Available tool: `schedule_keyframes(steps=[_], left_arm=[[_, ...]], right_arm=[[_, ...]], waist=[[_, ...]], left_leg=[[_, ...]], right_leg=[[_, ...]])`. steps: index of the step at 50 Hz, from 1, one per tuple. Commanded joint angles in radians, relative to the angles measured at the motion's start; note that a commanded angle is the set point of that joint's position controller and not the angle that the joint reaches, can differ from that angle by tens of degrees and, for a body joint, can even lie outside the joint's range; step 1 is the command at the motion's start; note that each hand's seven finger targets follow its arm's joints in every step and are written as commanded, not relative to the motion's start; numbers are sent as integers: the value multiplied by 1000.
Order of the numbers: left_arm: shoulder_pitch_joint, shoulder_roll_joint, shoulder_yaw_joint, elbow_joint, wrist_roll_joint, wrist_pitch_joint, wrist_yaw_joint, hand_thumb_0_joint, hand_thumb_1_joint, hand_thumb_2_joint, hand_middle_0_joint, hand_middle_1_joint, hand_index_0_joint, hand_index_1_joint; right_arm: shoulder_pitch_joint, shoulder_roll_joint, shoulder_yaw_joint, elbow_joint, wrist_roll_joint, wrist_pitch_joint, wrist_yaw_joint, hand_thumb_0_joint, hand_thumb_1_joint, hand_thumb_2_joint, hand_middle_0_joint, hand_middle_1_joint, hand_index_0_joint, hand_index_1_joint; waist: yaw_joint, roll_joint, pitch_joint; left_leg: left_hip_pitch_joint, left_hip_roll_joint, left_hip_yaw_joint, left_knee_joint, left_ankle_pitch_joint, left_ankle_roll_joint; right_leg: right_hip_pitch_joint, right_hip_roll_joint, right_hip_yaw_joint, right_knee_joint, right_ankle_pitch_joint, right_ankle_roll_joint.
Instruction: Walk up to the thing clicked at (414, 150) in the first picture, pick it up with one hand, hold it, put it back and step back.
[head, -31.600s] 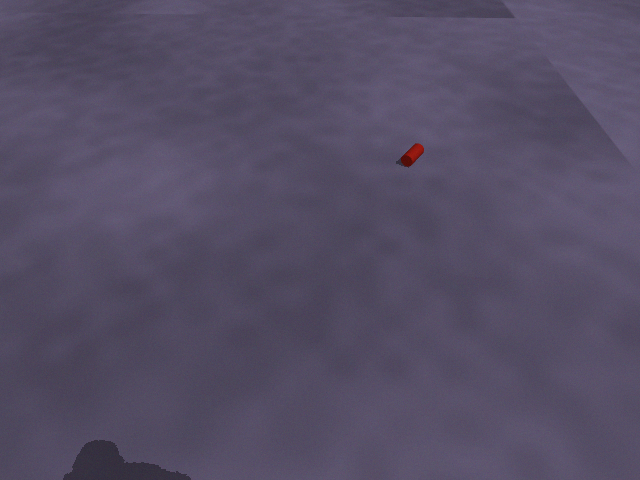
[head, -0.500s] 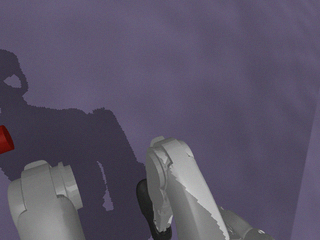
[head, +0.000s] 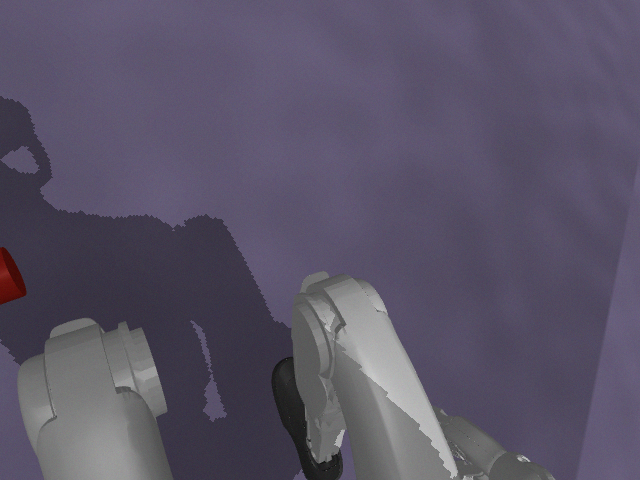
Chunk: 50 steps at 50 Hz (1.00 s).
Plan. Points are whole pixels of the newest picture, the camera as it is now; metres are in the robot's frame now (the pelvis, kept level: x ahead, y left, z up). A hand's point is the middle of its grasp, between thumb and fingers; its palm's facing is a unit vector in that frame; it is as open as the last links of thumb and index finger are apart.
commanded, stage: open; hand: left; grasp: from above
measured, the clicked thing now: out of the picture +0.37 +0.35 -0.26
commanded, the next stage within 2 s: withdraw in 0.38 s
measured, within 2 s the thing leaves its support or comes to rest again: neither
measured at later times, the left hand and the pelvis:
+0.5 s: hand out of the picture +0.36 +0.34 -0.24, palm faces -0.41 -0.19 -0.89, open 13.4 cm; pelvis +0.00 +0.00 +0.00, yaw +0 degrees
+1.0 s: hand out of the picture +0.36 +0.36 -0.08, palm faces -0.37 -0.11 -0.92, open 13.9 cm; pelvis -0.01 -0.01 +0.05, yaw +6 degrees
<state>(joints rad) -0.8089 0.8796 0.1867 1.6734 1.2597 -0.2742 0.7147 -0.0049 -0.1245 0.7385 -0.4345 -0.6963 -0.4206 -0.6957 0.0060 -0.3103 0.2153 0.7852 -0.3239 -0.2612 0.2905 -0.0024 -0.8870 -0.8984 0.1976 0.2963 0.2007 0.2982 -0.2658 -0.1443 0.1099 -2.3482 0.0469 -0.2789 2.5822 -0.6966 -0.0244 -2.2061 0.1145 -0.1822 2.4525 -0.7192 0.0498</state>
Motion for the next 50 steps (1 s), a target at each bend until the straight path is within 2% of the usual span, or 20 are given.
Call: schedule_keyframes(steps=[1,4,5,10,11,12,14,22,25,26,31,34,35,38,42,44,47,48,49,50], left_arm=[[-176,227,17,-74,-12,4,30,0,-299,872,-270,-830,-263,-835],[-188,220,6,-91,-17,0,22,0,-340,884,-214,-881,-215,-878],[-178,240,29,-105,-23,-2,29,0,-378,900,-185,-888,-184,-888],[-201,209,-5,-109,-22,-9,31,0,-424,968,-137,-955,-136,-954],[-183,235,16,-110,-19,-8,36,0,-433,969,-120,-964,-122,-960],[-185,172,-40,-89,-13,-4,30,0,-443,973,-112,-978,-114,-974],[-199,254,12,-87,-6,-5,38,0,-450,1021,-107,-1015,-107,-1013],[-204,234,4,-78,-11,4,34,0,-450,1048,-89,-1058,-92,-1052],[-168,253,40,-94,-27,4,37,0,-461,973,-72,-1004,-94,-979],[-188,240,6,-96,-18,5,30,0,-460,946,-71,-993,-91,-970],[-148,289,78,-256,-21,13,17,0,-465,951,-76,-978,-90,-961],[-147,257,93,-437,-50,33,-16,0,-468,954,-77,-974,-88,-960],[-113,172,36,-481,-65,50,-39,0,-478,960,-76,-975,-84,-964],[-62,106,-6,-578,-103,104,-102,0,-474,959,-77,-974,-85,-963],[-120,-34,-116,-615,-131,171,-210,0,-461,951,-89,-967,-97,-956],[-151,-2,-107,-656,-136,186,-262,0,-482,970,-81,-981,-86,-974],[-215,-61,-157,-625,-160,188,-330,0,-484,977,-89,-982,-91,-980],[-226,-8,-126,-612,-160,181,-347,0,-488,979,-88,-983,-89,-981],[-235,-32,-151,-584,-163,176,-370,0,-487,979,-95,-981,-95,-981],[-225,-9,-138,-567,-160,167,-387,0,-494,987,-88,-989,-87,-990]], right_arm=[[147,-298,-86,2,7,-6,-7,0,-880,-896,201,301,201,301],[136,-309,-90,-11,9,-9,-5,0,-879,-895,202,301,201,301],[143,-312,-88,0,10,-4,-8,0,-878,-895,202,301,201,301],[128,-307,-89,-10,13,-6,-9,0,-876,-894,202,301,201,301],[137,-315,-89,2,11,-4,-12,0,-873,-892,202,301,201,301],[135,-299,-81,-9,12,-4,-8,0,-876,-893,202,301,201,301],[143,-316,-89,-6,16,-4,-10,0,-876,-893,202,301,201,301],[140,-310,-84,-4,11,-19,-3,0,-874,-893,202,301,201,301],[146,-314,-90,3,14,-15,-9,0,-884,-892,201,300,201,300],[136,-311,-87,-9,13,-19,-5,0,-885,-893,201,300,201,300],[146,-308,-121,-6,28,-18,-3,0,-886,-895,201,300,201,300],[164,-296,-159,-27,56,-7,2,0,-886,-895,201,300,201,300],[154,-279,-172,-34,74,1,4,0,-886,-896,201,300,201,300],[171,-269,-222,-24,133,43,-2,0,-884,-896,201,300,201,300],[233,-247,-271,-18,188,94,-17,0,-886,-896,201,300,200,300],[240,-244,-283,-38,209,114,-32,0,-888,-897,201,300,200,300],[247,-206,-277,-48,222,141,-56,0,-889,-898,200,300,200,300],[254,-207,-278,-60,224,147,-68,0,-889,-898,200,300,200,300],[245,-199,-266,-67,229,150,-79,0,-891,-899,200,300,200,300],[236,-197,-263,-76,230,154,-91,0,-890,-898,200,300,200,300]], waist=[[-10,468,-598],[-10,480,-594],[-7,466,-618],[-12,460,-608],[-8,459,-616],[-16,471,-587],[-15,443,-585],[-25,447,-568],[3,464,-621],[-10,466,-598],[47,554,-695],[86,637,-813],[109,666,-856],[147,666,-873],[107,487,-816],[113,425,-820],[88,289,-757],[79,249,-731],[81,217,-707],[89,211,-696]], left_leg=[[482,17,127,-261,170,24],[480,19,124,-268,164,24],[482,18,122,-266,177,25],[465,20,124,-255,160,27],[474,20,122,-263,169,26],[457,17,127,-259,153,28],[448,18,124,-253,138,30],[449,18,124,-253,138,27],[478,18,127,-263,175,25],[466,19,129,-247,167,27],[530,18,140,-273,201,16],[597,12,150,-305,233,10],[639,11,156,-326,250,5],[638,8,172,-390,233,5],[572,2,184,-422,176,33],[566,-5,184,-444,162,41],[502,-16,197,-452,121,59],[470,-20,206,-443,121,65],[449,-23,211,-447,108,70],[442,-27,213,-455,91,69]], right_leg=[[282,28,-100,-221,256,-71],[279,31,-100,-223,249,-74],[294,31,-106,-232,260,-70],[281,32,-97,-233,246,-71],[286,34,-102,-234,251,-71],[274,34,-91,-234,242,-73],[266,32,-91,-235,222,-71],[257,28,-99,-231,219,-69],[302,32,-93,-237,252,-70],[284,30,-89,-226,248,-70],[295,25,-85,-212,272,-78],[290,16,-78,-214,297,-85],[282,16,-67,-225,308,-89],[241,9,-44,-267,293,-93],[237,4,-8,-353,263,-85],[275,1,9,-381,242,-87],[314,0,39,-448,180,-84],[347,2,59,-467,166,-83],[340,-2,61,-483,150,-81],[345,-5,69,-489,122,-84]])
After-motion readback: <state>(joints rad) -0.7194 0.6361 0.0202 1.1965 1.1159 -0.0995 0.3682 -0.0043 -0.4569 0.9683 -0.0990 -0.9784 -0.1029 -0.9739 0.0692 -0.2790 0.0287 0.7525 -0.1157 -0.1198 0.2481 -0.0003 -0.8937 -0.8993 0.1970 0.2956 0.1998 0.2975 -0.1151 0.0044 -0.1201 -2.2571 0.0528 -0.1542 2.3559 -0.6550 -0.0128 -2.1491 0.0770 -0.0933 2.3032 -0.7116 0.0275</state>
